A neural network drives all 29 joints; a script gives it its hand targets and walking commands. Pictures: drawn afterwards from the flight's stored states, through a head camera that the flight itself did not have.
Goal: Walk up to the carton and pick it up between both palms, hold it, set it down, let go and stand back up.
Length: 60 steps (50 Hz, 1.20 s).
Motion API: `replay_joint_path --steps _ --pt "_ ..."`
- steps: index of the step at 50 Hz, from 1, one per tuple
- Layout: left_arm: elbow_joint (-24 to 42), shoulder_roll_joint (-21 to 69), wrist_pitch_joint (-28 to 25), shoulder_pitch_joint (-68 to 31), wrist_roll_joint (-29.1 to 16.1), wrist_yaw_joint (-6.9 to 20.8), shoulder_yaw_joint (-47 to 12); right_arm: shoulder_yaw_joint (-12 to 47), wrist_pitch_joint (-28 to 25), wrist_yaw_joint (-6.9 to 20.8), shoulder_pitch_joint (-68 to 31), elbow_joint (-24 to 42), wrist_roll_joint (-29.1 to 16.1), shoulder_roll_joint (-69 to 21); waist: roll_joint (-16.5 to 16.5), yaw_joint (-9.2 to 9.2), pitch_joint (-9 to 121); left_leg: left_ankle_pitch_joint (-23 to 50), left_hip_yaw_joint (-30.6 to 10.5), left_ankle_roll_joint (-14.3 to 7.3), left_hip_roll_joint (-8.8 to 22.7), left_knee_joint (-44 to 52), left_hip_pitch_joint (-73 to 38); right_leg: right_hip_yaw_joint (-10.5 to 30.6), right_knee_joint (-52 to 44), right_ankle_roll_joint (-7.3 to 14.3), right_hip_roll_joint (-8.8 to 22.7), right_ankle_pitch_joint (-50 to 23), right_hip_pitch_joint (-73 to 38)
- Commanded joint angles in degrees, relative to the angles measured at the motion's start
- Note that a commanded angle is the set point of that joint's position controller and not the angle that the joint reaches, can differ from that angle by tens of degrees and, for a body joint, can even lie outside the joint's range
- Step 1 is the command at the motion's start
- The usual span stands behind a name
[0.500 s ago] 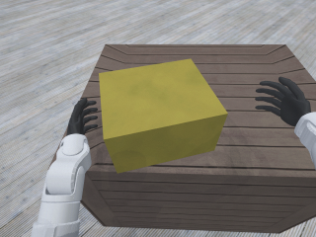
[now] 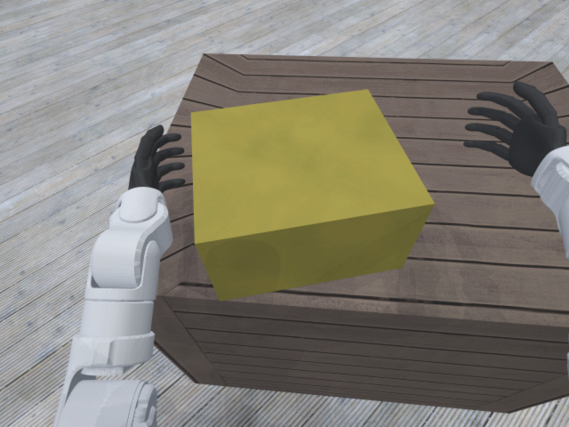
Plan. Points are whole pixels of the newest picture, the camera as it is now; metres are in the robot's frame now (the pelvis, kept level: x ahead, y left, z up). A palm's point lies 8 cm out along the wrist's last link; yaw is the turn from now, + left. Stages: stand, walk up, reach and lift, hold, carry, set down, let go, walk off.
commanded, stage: reach and lift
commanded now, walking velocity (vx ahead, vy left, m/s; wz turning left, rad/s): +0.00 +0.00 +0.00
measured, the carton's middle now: (297, 190) +0.46 +0.05 +0.03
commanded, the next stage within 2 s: none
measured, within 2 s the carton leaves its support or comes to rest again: neither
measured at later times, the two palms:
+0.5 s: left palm (155, 152) +0.39 +0.23 +0.17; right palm (517, 117) +0.46 -0.23 +0.19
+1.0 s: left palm (158, 203) +0.38 +0.25 +0.08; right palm (501, 165) +0.46 -0.25 +0.11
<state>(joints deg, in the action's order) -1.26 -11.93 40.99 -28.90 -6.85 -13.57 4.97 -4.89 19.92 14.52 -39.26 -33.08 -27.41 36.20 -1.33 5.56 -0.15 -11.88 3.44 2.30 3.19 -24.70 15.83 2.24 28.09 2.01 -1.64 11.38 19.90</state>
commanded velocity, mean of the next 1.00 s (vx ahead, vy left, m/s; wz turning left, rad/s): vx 0.00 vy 0.00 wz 0.00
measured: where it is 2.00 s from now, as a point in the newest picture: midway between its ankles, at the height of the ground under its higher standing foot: outside the picture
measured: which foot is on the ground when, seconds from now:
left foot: down 0.00-1.00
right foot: down 0.00-1.00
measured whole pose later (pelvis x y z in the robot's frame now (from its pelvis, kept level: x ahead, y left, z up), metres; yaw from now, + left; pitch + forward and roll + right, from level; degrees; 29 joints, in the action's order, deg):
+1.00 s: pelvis +0.01 +0.00 +0.00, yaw +0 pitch +10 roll +1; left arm -32.4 -11.9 19.9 -36.4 -8.7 -11.7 5.0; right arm -1.4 5.8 14.0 -44.1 -51.0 -24.8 36.0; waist 0.5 8.2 1.6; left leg -11.4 3.4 2.3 3.2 -24.7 22.7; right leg 2.2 28.1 2.0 -1.6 10.9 26.8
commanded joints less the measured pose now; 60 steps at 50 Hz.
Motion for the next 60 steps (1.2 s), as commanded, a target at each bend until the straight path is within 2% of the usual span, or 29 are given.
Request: replay_joint_path --steps 1,10,17,22,28,33,38,40,42,48,53,60 --pt "0.56 -10.96 -1.69 -29.16 -5.21 -1.35 9.24 0.01 -1.54 -0.54 -30.12 -1.98 -0.15 20.36 -0.49 5.75 30.29 13.31 0.75 0.58 -3.15 4.25 4.19 0.46 -7.03 1.05 -2.21 -16.28 -17.20" --pt "-7.56 -12.24 -2.63 -38.11 -5.58 -2.00 8.66 1.66 -1.29 -0.36 -38.00 -7.10 0.73 19.07 -0.94 7.01 32.82 11.08 0.96 0.25 -3.16 4.46 7.52 0.43 -6.49 0.49 -1.89 -14.94 -16.41" --pt "-14.04 -12.04 -4.42 -42.77 -5.52 -2.12 7.87 3.38 -1.61 -0.45 -41.93 -11.34 1.42 17.55 -1.49 7.11 35.35 11.47 1.05 0.21 -3.23 4.29 9.31 0.32 -5.91 0.13 -1.69 -16.72 -16.78" --pt "-18.44 -9.92 -6.34 -39.88 -3.69 -1.15 7.94 5.11 -2.82 -0.70 -39.28 -16.20 1.63 15.50 -0.89 7.07 35.47 14.54 0.96 0.59 -3.42 3.81 9.24 -0.04 -5.35 -0.01 -1.81 -20.63 -18.18" --pt "-20.80 -7.24 -9.25 -34.88 -3.30 0.73 6.41 4.98 -6.06 -1.07 -36.05 -16.79 1.92 13.64 -0.58 6.22 36.21 16.86 0.47 0.76 -3.61 2.42 9.15 -1.00 -4.34 -0.12 -2.23 -23.26 -18.55" --pt "-24.93 -5.33 -12.22 -31.16 -3.05 2.22 5.13 4.91 -8.82 -0.83 -33.65 -15.96 2.63 12.22 -1.19 6.15 34.88 15.33 -0.13 0.28 -3.45 1.74 10.32 -1.46 -4.14 -0.12 -2.06 -21.05 -16.61" --pt "-32.05 -3.95 -16.83 -28.63 -3.11 3.37 3.78 5.76 -11.88 -0.11 -31.61 -16.48 3.58 10.01 -3.06 6.40 32.88 11.31 -0.31 -0.79 -3.27 1.37 13.45 -1.46 -3.60 -0.32 -1.45 -16.41 -14.51" --pt "-32.36 -3.66 -19.07 -28.62 -3.54 3.61 3.35 6.22 -13.39 0.01 -31.73 -15.19 3.52 9.30 -3.62 6.72 34.20 11.49 -0.19 -0.93 -3.21 0.88 14.40 -1.39 -2.91 -0.47 -1.27 -16.67 -14.57" --pt "-29.26 -4.08 -21.26 -29.69 -4.27 3.45 3.11 6.30 -15.16 -0.05 -33.06 -13.25 2.93 9.65 -3.37 7.05 37.43 13.46 0.15 -0.63 -3.26 0.19 14.23 -1.43 -2.01 -0.68 -1.39 -18.88 -14.96" --pt "-19.12 -5.28 -26.73 -31.56 -6.85 2.50 1.15 5.36 -19.10 -0.12 -34.14 -14.15 1.63 11.77 -2.88 5.31 45.73 19.07 0.47 0.30 -2.83 -1.78 10.12 -2.10 -0.87 -1.07 -2.40 -25.08 -13.12" --pt "-18.32 -5.53 -29.71 -31.78 -7.81 2.24 0.48 6.45 -20.45 -0.38 -34.45 -16.84 1.12 11.81 -2.76 5.18 50.01 20.97 0.78 0.82 -2.66 -2.76 9.43 -2.28 -0.94 -0.86 -2.67 -26.87 -11.22" --pt "-19.35 -1.75 -30.41 -28.20 -6.90 2.76 0.05 8.46 -21.71 -0.80 -33.49 -20.44 0.57 10.17 -2.43 5.05 50.71 26.14 0.51 1.47 -2.64 -3.42 8.21 -2.64 -1.76 -0.31 -2.83 -32.09 -11.01"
